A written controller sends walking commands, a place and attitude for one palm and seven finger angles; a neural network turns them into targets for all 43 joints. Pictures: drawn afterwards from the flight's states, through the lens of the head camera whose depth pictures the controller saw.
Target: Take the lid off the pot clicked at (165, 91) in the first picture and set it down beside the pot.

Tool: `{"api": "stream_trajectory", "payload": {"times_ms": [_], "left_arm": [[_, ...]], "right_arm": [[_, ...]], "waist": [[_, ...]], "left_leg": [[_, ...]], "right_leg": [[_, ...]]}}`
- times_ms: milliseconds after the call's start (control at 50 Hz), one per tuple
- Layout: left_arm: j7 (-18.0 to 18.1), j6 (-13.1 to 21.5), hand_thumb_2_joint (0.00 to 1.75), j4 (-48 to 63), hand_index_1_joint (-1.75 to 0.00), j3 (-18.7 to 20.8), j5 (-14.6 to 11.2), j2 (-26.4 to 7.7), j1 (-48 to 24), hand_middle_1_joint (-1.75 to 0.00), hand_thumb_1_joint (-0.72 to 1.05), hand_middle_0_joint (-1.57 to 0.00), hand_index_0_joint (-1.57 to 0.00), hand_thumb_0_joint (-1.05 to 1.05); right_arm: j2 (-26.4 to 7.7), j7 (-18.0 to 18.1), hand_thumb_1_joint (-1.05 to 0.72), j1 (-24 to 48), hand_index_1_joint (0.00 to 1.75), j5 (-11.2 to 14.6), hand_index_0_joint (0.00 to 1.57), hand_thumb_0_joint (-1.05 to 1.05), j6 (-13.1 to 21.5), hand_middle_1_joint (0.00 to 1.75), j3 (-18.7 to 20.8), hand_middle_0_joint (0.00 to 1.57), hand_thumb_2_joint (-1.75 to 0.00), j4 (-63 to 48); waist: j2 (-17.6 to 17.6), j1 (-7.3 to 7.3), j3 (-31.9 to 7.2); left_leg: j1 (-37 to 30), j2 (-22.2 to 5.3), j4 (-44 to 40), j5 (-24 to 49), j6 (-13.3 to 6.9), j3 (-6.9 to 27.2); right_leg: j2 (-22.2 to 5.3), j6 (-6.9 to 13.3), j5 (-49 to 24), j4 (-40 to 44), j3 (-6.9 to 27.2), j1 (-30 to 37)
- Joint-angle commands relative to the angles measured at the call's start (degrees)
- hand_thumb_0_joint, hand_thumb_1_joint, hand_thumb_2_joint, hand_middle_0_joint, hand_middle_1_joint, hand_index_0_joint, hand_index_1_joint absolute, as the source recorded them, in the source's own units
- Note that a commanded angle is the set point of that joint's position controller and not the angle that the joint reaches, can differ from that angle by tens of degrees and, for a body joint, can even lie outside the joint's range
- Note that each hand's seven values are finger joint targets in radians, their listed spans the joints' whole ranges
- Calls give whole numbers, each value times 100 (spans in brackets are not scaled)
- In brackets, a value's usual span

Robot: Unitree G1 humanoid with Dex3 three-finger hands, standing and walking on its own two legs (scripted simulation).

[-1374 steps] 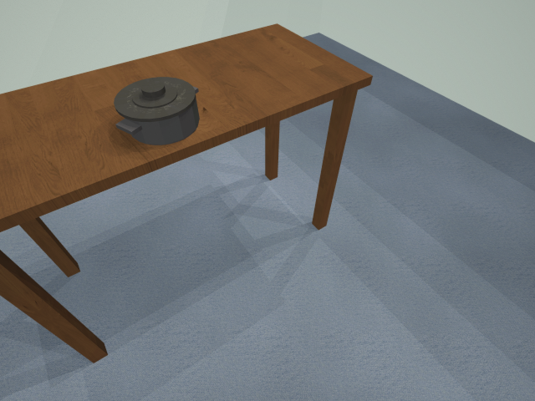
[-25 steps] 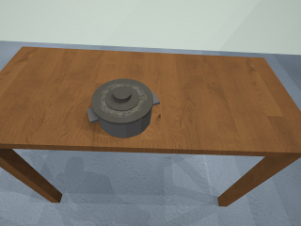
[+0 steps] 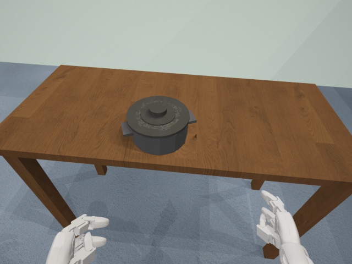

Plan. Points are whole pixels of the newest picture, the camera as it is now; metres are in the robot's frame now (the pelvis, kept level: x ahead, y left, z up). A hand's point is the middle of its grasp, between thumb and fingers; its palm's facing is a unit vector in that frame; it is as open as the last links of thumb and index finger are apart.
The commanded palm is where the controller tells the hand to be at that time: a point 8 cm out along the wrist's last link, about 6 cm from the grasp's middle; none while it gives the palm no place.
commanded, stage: lift the closed hand beside the body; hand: left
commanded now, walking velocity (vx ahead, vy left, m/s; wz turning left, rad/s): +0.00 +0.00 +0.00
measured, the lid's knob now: (158, 109) +0.50 +0.11 +0.10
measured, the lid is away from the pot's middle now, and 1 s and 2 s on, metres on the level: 0.01 0.01 0.01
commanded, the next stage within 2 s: raise the hand higher, near the body in 0.22 s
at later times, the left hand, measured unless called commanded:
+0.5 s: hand (64, 238) +0.15 +0.23 +0.06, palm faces +0.27 -0.88 -0.39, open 3.1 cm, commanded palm +0.09 +0.27 +0.09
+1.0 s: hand (59, 203) +0.18 +0.23 +0.12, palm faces +0.33 -0.86 -0.39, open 3.1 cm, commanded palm +0.13 +0.27 +0.15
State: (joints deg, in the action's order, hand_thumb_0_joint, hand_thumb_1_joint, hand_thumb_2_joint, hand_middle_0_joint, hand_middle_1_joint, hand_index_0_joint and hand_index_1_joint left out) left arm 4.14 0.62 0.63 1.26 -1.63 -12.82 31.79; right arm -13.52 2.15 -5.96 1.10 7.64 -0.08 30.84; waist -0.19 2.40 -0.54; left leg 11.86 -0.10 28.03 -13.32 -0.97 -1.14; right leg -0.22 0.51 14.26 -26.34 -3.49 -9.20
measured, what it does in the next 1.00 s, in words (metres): stands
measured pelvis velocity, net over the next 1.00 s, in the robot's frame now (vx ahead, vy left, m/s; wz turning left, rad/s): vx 0.02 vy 0.00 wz -0.01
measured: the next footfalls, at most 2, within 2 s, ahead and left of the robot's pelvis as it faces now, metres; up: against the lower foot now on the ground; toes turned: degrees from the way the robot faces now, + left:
none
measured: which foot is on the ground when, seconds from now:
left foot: down 0.00-1.00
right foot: down 0.00-1.00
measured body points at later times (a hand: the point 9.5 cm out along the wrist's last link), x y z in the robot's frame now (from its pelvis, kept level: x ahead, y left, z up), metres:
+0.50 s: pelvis +0.01 +0.00 +0.00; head -0.01 -0.02 +0.45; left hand +0.13 +0.27 +0.08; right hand +0.18 -0.22 -0.09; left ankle +0.02 +0.11 -0.74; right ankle +0.00 -0.11 -0.74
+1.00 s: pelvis +0.02 +0.00 +0.00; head +0.00 -0.01 +0.45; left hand +0.16 +0.28 +0.14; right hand +0.24 -0.20 -0.06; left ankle +0.02 +0.11 -0.74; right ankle +0.00 -0.11 -0.74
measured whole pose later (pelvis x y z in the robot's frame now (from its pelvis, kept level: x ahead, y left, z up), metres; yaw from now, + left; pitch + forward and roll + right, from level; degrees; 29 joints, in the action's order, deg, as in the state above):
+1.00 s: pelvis +0.02 +0.00 +0.00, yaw -1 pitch -5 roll -1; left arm 5.1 3.7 26.8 11.9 -2.3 -17.8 35.9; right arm -11.8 3.0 -8.8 -0.2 7.6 -1.5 33.7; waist -3.0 5.0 2.4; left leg 6.1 -0.2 25.7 -14.4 -1.1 -1.7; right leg 0.0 0.3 14.5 -22.9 -2.9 -3.2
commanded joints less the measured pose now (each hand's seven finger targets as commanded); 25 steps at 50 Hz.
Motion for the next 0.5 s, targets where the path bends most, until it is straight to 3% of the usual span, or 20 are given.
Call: {"api": "stream_trajectory", "payload": {"times_ms": [0, 40, 80, 120, 180, 200, 260, 280, 300, 320, 340, 400, 420, 480], "left_arm": [[78, 407, 90, 1426, -131, 545, -63, -715, -654, -131, 90, -112, -112, 0], [77, 481, 90, 2132, -140, 593, -108, -811, -510, -140, 90, -121, -121, 0], [109, 474, 90, 2333, -150, 671, -113, -839, -202, -150, 90, -130, -130, 0], [96, 400, 90, 2051, -150, 603, -114, -665, 65, -150, 90, -130, -130, 0], [73, 431, 90, 1975, -150, 771, -92, -790, 86, -150, 90, -130, -130, 0], [94, 440, 90, 1968, -150, 995, -89, -952, 235, -150, 90, -130, -130, 0], [131, 579, 90, 2937, -150, 1257, -81, -1240, 332, -150, 90, -130, -130, 0], [164, 584, 90, 3049, -150, 1353, -78, -1299, 507, -150, 90, -130, -130, 0], [187, 552, 90, 2929, -150, 1486, -63, -1347, 772, -150, 90, -130, -130, 0], [157, 532, 90, 2842, -150, 1271, -65, -1097, 846, -150, 90, -130, -130, 0], [151, 498, 90, 2527, -150, 1297, -68, -1050, 950, -150, 90, -130, -130, 0], [86, 544, 90, 2371, -150, 1116, -33, -878, 720, -150, 90, -130, -130, 0], [74, 618, 90, 2715, -150, 1070, -16, -932, 568, -150, 90, -130, -130, 0], [175, 712, 90, 3390, -150, 1424, 0, -1303, 892, -150, 90, -130, -130, 0]], "right_arm": [[-496, 187, -90, 261, 30, -16, 20, 0, 64, 30, 112, 20, -90, -756], [-486, 227, -90, 321, 30, -61, 20, 0, 121, 30, 82, 20, -90, -892], [-472, 254, -90, 295, 30, -103, 20, 0, 189, 30, 62, 20, -90, -865], [-475, 237, -90, 316, 30, -89, 20, 0, 151, 30, 47, 20, -90, -821], [-519, 257, -90, 386, 30, -96, 20, 0, 141, 30, 90, 20, -90, -747], [-503, 253, -90, 420, 30, -82, 20, 0, 140, 30, 103, 20, -90, -732], [-456, 257, -90, 467, 30, -113, 20, 0, 263, 30, 77, 20, -90, -800], [-419, 259, -90, 476, 30, -122, 20, 0, 307, 30, 78, 20, -90, -775], [-391, 244, -90, 493, 30, -117, 20, 0, 311, 30, 83, 20, -90, -706], [-371, 235, -90, 476, 30, -116, 20, 0, 324, 30, 78, 20, -90, -710], [-382, 247, -90, 488, 30, -101, 20, 0, 303, 30, 121, 20, -90, -635], [-456, 225, -90, 511, 30, -69, 20, 0, 312, 30, 164, 20, -90, -589], [-497, 220, -90, 493, 30, -76, 20, 0, 368, 30, 170, 20, -90, -637], [-479, 233, -90, 435, 30, -108, 20, 0, 499, 30, 197, 20, -90, -623]], "waist": [[-335, -179, 314], [-384, -86, -96], [-428, -22, -260], [-198, -59, 76], [15, -38, 481], [186, -4, 506], [-513, 143, 43], [-548, 184, -23], [-400, 207, -43], [-309, 171, -2], [-63, 163, 163], [311, 67, 472], [133, 83, 339], [-337, 228, -219]], "left_leg": [[-316, -8, -483, -598, -13, 37], [-576, -5, -492, -360, -42, 73], [-686, -27, -512, -37, -50, 93], [-557, -42, -504, -59, -47, 95], [-402, -41, -545, -126, -66, 92], [-410, -57, -532, -122, -69, 94], [-586, -53, -604, 116, -47, 151], [-614, -66, -612, 263, -44, 175], [-606, -79, -586, 312, -34, 177], [-589, -83, -596, 385, -46, 155], [-550, -104, -591, 405, -56, 139], [-513, -115, -576, 194, -81, 120], [-569, -96, -592, 200, -94, 125], [-850, -114, -579, 608, -90, 143]], "right_leg": [[-87, 52, 567, 966, 166, -723], [-127, 63, 451, 953, 190, -424], [-126, 78, 190, 904, 173, -216], [-96, 61, 199, 965, 127, -331], [-96, 43, 277, 1044, 130, -413], [-84, 39, 324, 1100, 136, -433], [-130, 90, 105, 956, 163, -40], [-119, 106, -44, 904, 160, 39], [-92, 100, -64, 899, 153, 58], [-105, 87, -143, 874, 124, 59], [-85, 74, -169, 896, 104, -22], [-63, 15, 94, 1008, 99, -293], [-101, 14, 80, 976, 116, -232], [-122, 47, -332, 828, 147, 73]]}}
